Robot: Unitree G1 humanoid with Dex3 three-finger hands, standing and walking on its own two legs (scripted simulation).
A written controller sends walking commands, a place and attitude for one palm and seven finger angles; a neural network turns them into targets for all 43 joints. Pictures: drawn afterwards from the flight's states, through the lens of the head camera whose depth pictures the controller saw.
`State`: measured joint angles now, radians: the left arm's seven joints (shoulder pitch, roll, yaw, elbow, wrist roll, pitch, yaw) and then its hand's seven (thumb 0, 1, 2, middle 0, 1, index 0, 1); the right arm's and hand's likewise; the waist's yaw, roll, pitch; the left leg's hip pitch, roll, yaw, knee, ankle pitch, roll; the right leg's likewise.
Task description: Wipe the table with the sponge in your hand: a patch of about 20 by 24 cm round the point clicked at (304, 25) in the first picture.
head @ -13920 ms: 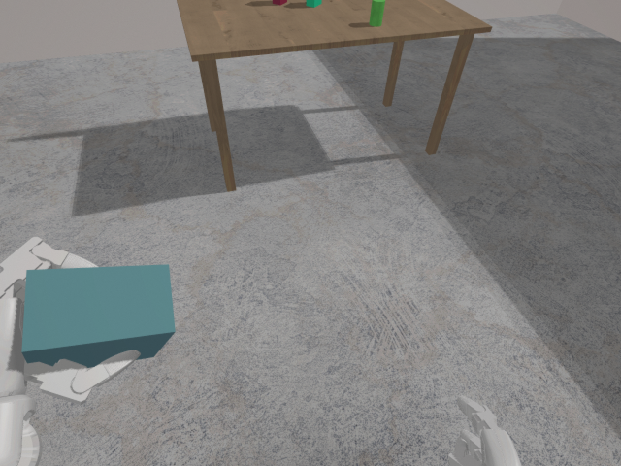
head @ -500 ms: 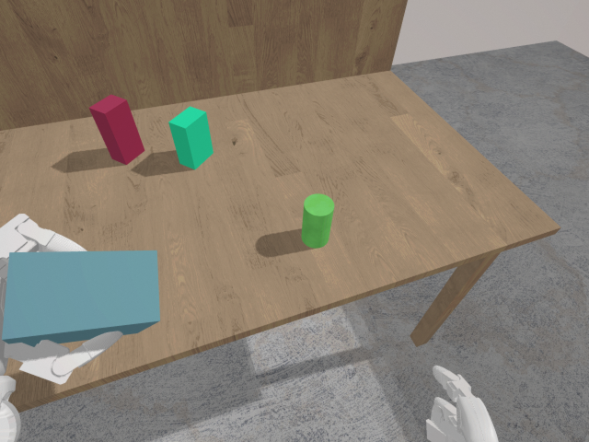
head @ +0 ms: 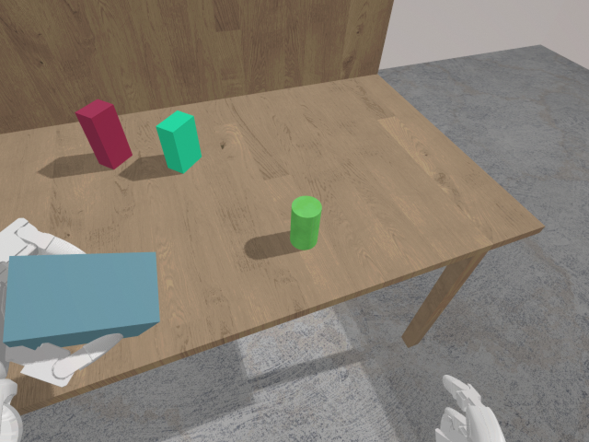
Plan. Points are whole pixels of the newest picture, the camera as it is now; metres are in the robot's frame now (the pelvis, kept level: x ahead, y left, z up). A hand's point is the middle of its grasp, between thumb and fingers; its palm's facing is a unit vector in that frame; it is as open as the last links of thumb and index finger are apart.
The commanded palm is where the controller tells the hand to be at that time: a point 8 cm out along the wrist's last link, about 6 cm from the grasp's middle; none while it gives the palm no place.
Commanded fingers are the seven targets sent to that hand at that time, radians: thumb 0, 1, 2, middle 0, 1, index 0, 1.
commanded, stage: shuffle to correct the standing spot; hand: left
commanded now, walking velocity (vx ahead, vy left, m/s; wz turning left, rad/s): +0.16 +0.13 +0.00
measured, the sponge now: (105, 301) +0.22 +0.21 +0.15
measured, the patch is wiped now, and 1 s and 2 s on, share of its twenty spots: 0.00 0.00 0.00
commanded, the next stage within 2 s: come to a stop and stand still in 1.02 s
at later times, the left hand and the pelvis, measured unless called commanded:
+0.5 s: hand (54, 289) +0.22 +0.25 +0.17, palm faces +0.35 -0.84 -0.41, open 10.5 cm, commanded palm +0.18 +0.29 +0.19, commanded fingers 0.00 0.10 1.30 -1.20 -1.60 -1.20 -1.60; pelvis +0.01 +0.01 +0.00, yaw +0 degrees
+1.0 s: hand (36, 272) +0.24 +0.28 +0.17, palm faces +0.35 -0.85 -0.39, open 10.5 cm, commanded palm +0.19 +0.32 +0.19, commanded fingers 0.00 0.10 1.30 -1.20 -1.60 -1.20 -1.60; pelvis +0.02 +0.05 +0.00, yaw -1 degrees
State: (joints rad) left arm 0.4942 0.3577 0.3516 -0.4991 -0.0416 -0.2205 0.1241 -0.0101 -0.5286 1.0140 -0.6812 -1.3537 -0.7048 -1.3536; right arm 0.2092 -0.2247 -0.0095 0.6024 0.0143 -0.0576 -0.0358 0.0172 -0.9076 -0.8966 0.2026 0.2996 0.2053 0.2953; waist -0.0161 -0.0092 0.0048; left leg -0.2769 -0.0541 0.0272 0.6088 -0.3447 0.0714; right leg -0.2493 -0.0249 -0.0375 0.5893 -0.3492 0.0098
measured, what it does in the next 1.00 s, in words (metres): steps on the spot: right foot, then left foot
